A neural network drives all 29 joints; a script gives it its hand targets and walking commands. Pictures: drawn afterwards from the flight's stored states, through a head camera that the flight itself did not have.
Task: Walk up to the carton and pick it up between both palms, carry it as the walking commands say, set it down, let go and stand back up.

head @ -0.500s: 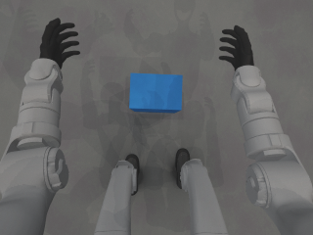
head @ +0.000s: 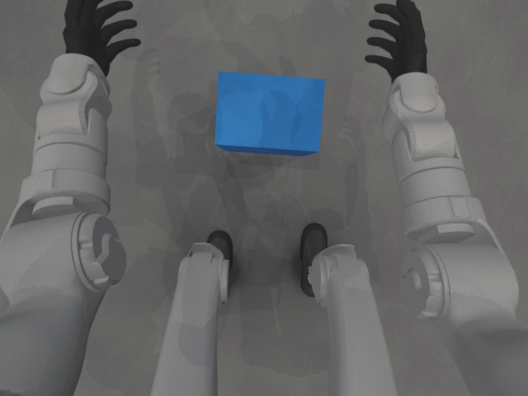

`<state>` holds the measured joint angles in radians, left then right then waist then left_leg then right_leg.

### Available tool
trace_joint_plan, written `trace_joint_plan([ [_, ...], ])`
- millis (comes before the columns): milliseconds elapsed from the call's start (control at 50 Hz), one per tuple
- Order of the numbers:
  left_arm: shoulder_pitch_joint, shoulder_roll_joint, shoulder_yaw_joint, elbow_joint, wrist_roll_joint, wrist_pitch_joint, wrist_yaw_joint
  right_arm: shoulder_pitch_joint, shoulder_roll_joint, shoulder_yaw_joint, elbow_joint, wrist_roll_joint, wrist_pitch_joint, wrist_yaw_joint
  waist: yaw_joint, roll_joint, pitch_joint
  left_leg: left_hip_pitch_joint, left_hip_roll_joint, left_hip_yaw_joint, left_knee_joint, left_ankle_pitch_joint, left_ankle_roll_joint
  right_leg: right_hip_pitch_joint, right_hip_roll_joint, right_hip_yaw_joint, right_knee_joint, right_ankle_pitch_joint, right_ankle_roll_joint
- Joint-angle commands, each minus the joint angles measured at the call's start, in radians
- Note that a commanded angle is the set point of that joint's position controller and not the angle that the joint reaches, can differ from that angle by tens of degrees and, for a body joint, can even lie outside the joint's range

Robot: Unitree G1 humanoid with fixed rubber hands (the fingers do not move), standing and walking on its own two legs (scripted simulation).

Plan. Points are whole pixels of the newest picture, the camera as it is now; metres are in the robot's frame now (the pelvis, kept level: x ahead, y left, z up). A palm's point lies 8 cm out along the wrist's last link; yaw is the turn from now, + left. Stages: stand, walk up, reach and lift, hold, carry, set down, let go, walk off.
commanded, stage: reach and lift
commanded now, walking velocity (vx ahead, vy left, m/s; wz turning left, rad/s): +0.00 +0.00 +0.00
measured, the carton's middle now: (267, 120) +0.51 +0.01 -0.49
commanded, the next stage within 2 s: none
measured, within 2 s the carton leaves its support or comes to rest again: neither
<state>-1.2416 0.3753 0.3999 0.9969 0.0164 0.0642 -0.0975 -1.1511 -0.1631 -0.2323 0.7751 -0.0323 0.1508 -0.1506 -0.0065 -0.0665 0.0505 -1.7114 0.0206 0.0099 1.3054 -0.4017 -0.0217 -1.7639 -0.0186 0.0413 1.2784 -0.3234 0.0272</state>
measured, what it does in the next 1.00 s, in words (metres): lowers itself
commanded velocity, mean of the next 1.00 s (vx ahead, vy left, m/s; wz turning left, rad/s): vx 0.00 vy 0.00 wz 0.00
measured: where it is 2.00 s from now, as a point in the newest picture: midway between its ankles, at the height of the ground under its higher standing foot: (265, 276)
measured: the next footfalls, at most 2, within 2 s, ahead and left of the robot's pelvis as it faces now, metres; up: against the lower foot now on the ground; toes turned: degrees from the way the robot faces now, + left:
none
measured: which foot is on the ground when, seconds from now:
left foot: down 0.00-1.00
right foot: down 0.00-1.00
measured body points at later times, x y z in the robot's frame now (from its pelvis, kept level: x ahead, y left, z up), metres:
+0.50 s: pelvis -0.02 +0.00 -0.13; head +0.34 +0.01 +0.14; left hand +0.53 +0.23 -0.28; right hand +0.53 -0.14 -0.29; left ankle +0.07 +0.13 -0.57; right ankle +0.10 -0.13 -0.57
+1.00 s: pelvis -0.04 +0.00 -0.21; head +0.35 +0.02 +0.00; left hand +0.52 +0.22 -0.42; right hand +0.53 -0.15 -0.41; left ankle +0.07 +0.13 -0.57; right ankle +0.10 -0.13 -0.57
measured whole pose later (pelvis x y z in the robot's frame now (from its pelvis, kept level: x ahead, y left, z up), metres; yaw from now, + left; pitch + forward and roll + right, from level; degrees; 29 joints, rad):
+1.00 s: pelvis -0.04 +0.00 -0.21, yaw +0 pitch +35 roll +1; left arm -1.57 0.48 0.14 1.18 -0.14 0.07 0.01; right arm -1.57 -0.28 -0.22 1.11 0.11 0.09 -0.16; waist -0.01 -0.07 0.51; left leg -2.16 -0.01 -0.04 2.13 -0.58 -0.04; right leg -2.21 -0.01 0.04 2.08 -0.47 0.03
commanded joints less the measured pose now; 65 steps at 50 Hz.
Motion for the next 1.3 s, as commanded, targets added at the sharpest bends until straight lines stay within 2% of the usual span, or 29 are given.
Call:
trace_joint_plan([
  [0, -0.327, 0.161, -0.01, -0.017, 0.027, 0.023, 0.022, -0.291, -0.078, -0.107, -0.018, -0.025, 0.004, -0.024, 0.079, 0.06, -1.036, 0.198, -0.078, 0.07, 0.078, 0.133, -0.001, 0.496, 0.111, -0.083, 0.124, 0.075, 0.056],
  [20, -0.331, 0.182, -0.011, 0.003, 0.037, 0.026, 0.034, -0.288, -0.078, -0.105, 0.029, -0.025, 0.011, -0.023, 0.098, 0.083, -1.009, 0.178, -0.082, 0.074, 0.083, 0.109, -0.004, 0.467, 0.113, -0.092, 0.149, 0.064, 0.052],
  [40, -0.385, 0.207, -0.005, -0.025, 0.016, 0.027, 0.035, -0.365, -0.094, -0.087, -0.049, -0.019, 0.011, -0.033, 0.091, 0.029, -1.056, 0.127, -0.08, 0.077, 0.137, 0.072, -0.001, 0.487, 0.112, -0.082, 0.185, 0.02, 0.052],
  [100, -0.387, 0.194, -0.049, -0.032, 0.001, 0.039, 0.042, -0.328, -0.102, -0.109, 0.043, -0.026, 0.022, -0.038, 0.062, 0.078, -0.967, 0.104, -0.082, 0.088, 0.177, 0.023, -0.01, 0.415, 0.117, -0.103, 0.235, -0.019, 0.043],
  [120, -0.437, 0.181, -0.064, -0.08, -0.018, 0.041, 0.045, -0.396, -0.1, -0.098, -0.034, -0.016, 0.02, -0.036, 0.055, 0.072, -0.994, 0.111, -0.086, 0.083, 0.19, 0.064, -0.008, 0.406, 0.115, -0.113, 0.254, 0.023, 0.049],
  [160, -0.4, 0.181, -0.084, 0.039, -0.033, 0.054, 0.047, -0.421, -0.135, -0.079, 0.034, -0.008, 0.026, -0.045, 0.061, 0.092, -0.965, 0.053, -0.083, 0.107, 0.241, -0.008, -0.014, 0.427, 0.117, -0.103, 0.29, -0.042, 0.041],
  [180, -0.441, 0.196, -0.069, -0.008, -0.055, 0.049, 0.049, -0.451, -0.115, -0.062, -0.052, 0.003, 0.017, -0.05, 0.056, 0.037, -1.031, 0.049, -0.079, 0.098, 0.266, 0.017, -0.006, 0.464, 0.115, -0.095, 0.296, -0.005, 0.042],
  [200, -0.466, 0.227, -0.08, -0.114, -0.058, 0.043, 0.063, -0.469, -0.136, -0.072, -0.103, 0.015, 0.019, -0.058, 0.07, 0.074, -1.102, 0.083, -0.081, 0.099, 0.254, 0.036, -0.009, 0.49, 0.118, -0.096, 0.32, 0.027, 0.033],
  [240, -0.461, 0.248, -0.068, -0.034, -0.067, 0.042, 0.077, -0.416, -0.13, -0.044, 0.038, 0.01, 0.021, -0.062, 0.067, 0.027, -1.059, 0.051, -0.075, 0.106, 0.313, 0.043, -0.011, 0.464, 0.117, -0.103, 0.365, 0.033, 0.048],
  [280, -0.445, 0.192, -0.115, -0.043, -0.096, 0.042, 0.08, -0.429, -0.144, -0.051, 0.021, 0.018, 0.009, -0.061, 0.034, 0.051, -1.055, 0.068, -0.069, 0.078, 0.332, 0.049, -0.011, 0.433, 0.115, -0.105, 0.398, 0.055, 0.04],
  [300, -0.409, 0.225, -0.097, 0.029, -0.067, 0.041, 0.08, -0.418, -0.152, -0.041, 0.081, 0.017, 0.006, -0.057, 0.055, 0.041, -0.993, 0.044, -0.071, 0.083, 0.359, 0.044, -0.01, 0.408, 0.115, -0.104, 0.417, 0.037, 0.049],
  [360, -0.464, 0.192, -0.119, -0.021, -0.106, 0.03, 0.082, -0.494, -0.147, -0.022, 0.013, 0.048, -0.011, -0.049, 0.054, 0.041, -0.957, 0.013, -0.063, 0.077, 0.379, 0.034, -0.008, 0.374, 0.11, -0.094, 0.434, 0.04, 0.036],
  [400, -0.433, 0.248, -0.111, 0.018, -0.086, 0.018, 0.094, -0.45, -0.167, -0.026, 0.085, 0.053, -0.026, -0.055, 0.064, 0.047, -0.981, -0.003, -0.06, 0.086, 0.424, 0.079, -0.018, 0.425, 0.113, -0.092, 0.484, 0.118, 0.043],
  [560, -0.47, 0.22, -0.177, 0.056, -0.123, -0.003, 0.103, -0.501, -0.219, -0.007, 0.179, 0.082, -0.06, -0.032, 0.043, 0.069, -0.857, -0.054, -0.048, 0.048, 0.501, 0.085, -0.018, 0.303, 0.098, -0.075, 0.563, 0.104, 0.037],
  [620, -0.479, 0.237, -0.19, 0.107, -0.122, -0.002, 0.102, -0.502, -0.211, 0.027, 0.241, 0.116, -0.054, -0.021, 0.074, 0.086, -0.803, -0.074, -0.041, 0.059, 0.537, 0.058, -0.02, 0.278, 0.09, -0.062, 0.582, 0.064, 0.039],
  [740, -0.55, 0.233, -0.245, 0.101, -0.173, -0.013, 0.102, -0.574, -0.271, 0.053, 0.259, 0.128, -0.074, -0.014, 0.045, 0.073, -0.772, -0.144, -0.035, 0.049, 0.61, 0.018, -0.031, 0.282, 0.069, -0.06, 0.662, 0.053, 0.03],
  [800, -0.549, 0.252, -0.25, 0.139, -0.163, -0.022, 0.109, -0.589, -0.235, 0.08, 0.276, 0.157, -0.081, -0.003, 0.081, 0.075, -0.734, -0.139, -0.039, 0.04, 0.62, 0.034, -0.021, 0.231, 0.072, -0.06, 0.681, 0.058, 0.04],
  [820, -0.566, 0.25, -0.267, 0.155, -0.192, -0.018, 0.106, -0.619, -0.264, 0.092, 0.264, 0.158, -0.088, -0.002, 0.064, 0.041, -0.748, -0.133, -0.033, 0.033, 0.631, 0.029, -0.023, 0.266, 0.066, -0.074, 0.7, 0.048, 0.044],
  [860, -0.633, 0.237, -0.308, 0.129, -0.221, -0.027, 0.109, -0.666, -0.272, 0.092, 0.265, 0.17, -0.093, -0.006, 0.048, 0.085, -0.764, -0.108, -0.032, 0.029, 0.65, 0.036, -0.021, 0.253, 0.06, -0.058, 0.717, 0.056, 0.033],
  [920, -0.638, 0.313, -0.284, 0.113, -0.211, -0.032, 0.125, -0.694, -0.293, 0.108, 0.232, 0.189, -0.1, -0.017, 0.085, 0.067, -0.778, -0.098, -0.029, 0.035, 0.674, 0.032, -0.022, 0.293, 0.057, -0.063, 0.74, 0.047, 0.041],
  [940, -0.659, 0.298, -0.307, 0.078, -0.24, -0.035, 0.129, -0.684, -0.267, 0.119, 0.243, 0.203, -0.104, -0.014, 0.07, 0.04, -0.842, -0.07, -0.03, 0.029, 0.682, 0.068, -0.02, 0.336, 0.051, -0.07, 0.756, 0.1, 0.044],
  [1040, -0.711, 0.315, -0.344, -0.026, -0.243, -0.037, 0.14, -0.678, -0.283, 0.109, 0.268, 0.223, -0.098, -0.019, 0.056, 0.131, -0.903, -0.013, -0.024, 0.04, 0.695, 0.092, -0.028, 0.311, 0.057, -0.065, 0.765, 0.118, 0.03],
  [1100, -0.598, 0.242, -0.368, 0.131, -0.253, -0.016, 0.118, -0.613, -0.257, 0.121, 0.327, 0.204, -0.088, -0.006, 0.042, 0.106, -0.78, -0.075, -0.025, 0.035, 0.679, 0.028, -0.019, 0.274, 0.058, -0.076, 0.748, 0.058, 0.036],
  [1160, -0.622, 0.225, -0.369, 0.124, -0.257, -0.016, 0.119, -0.64, -0.279, 0.096, 0.327, 0.196, -0.096, -0.004, 0.017, 0.099, -0.787, -0.063, -0.028, 0.031, 0.678, 0.029, -0.022, 0.26, 0.059, -0.082, 0.75, 0.054, 0.034],
  [1180, -0.649, 0.245, -0.352, 0.085, -0.246, -0.014, 0.121, -0.663, -0.293, 0.103, 0.296, 0.195, -0.094, -0.004, 0.041, 0.104, -0.78, -0.082, -0.026, 0.032, 0.695, 0.045, -0.025, 0.242, 0.057, -0.07, 0.765, 0.067, 0.027],
  [1220, -0.629, 0.239, -0.35, 0.104, -0.256, -0.017, 0.122, -0.663, -0.273, 0.104, 0.293, 0.192, -0.098, -0.002, 0.034, 0.061, -0.802, -0.057, -0.031, 0.027, 0.688, 0.059, -0.017, 0.263, 0.059, -0.082, 0.763, 0.068, 0.038],
  [1240, -0.592, 0.22, -0.346, 0.148, -0.246, -0.014, 0.119, -0.624, -0.265, 0.107, 0.346, 0.193, -0.094, 0.004, 0.053, 0.096, -0.77, -0.086, -0.035, 0.043, 0.685, 0.03, -0.021, 0.262, 0.059, -0.072, 0.747, 0.049, 0.033],
  [1260, -0.62, 0.225, -0.336, 0.118, -0.252, -0.014, 0.121, -0.653, -0.273, 0.111, 0.296, 0.188, -0.099, 0.005, 0.046, 0.052, -0.794, -0.085, -0.035, 0.032, 0.687, 0.059, -0.02, 0.266, 0.061, -0.08, 0.76, 0.088, 0.035],
  [1280, -0.627, 0.213, -0.352, 0.11, -0.247, -0.015, 0.121, -0.661, -0.274, 0.106, 0.291, 0.203, -0.101, 0.003, 0.043, 0.095, -0.799, -0.059, -0.03, 0.04, 0.688, 0.051, -0.024, 0.265, 0.066, -0.075, 0.751, 0.06, 0.033],
])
